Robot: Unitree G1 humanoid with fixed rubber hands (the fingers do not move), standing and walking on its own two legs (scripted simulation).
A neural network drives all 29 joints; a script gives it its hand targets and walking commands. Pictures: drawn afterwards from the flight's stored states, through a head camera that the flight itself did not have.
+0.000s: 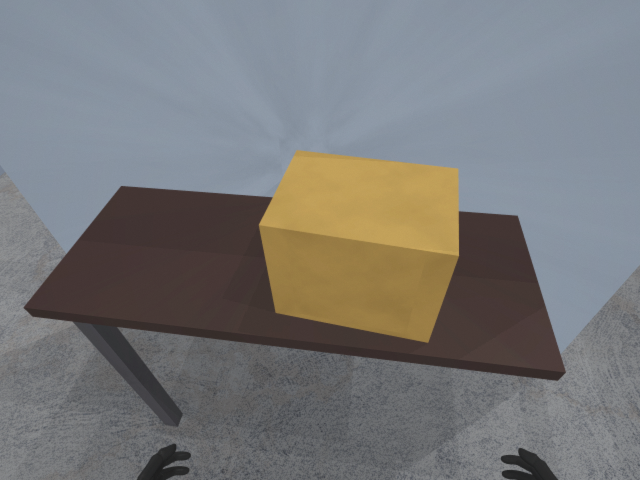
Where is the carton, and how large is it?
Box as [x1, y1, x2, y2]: [259, 150, 458, 342]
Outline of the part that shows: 296,150 259,224 275,311 279,313 427,342 458,257 457,168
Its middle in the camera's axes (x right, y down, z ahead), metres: +0.07 +0.00 +0.63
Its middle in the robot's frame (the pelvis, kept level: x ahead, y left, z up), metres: +0.48 -0.03 +0.02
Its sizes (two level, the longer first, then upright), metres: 0.257 0.183 0.209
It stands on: a table, 0.68 m high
